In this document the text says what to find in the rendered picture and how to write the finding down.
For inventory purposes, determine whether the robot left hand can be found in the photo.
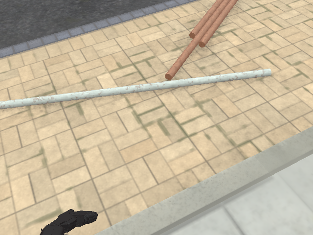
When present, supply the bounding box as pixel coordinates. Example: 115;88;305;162
40;209;98;235

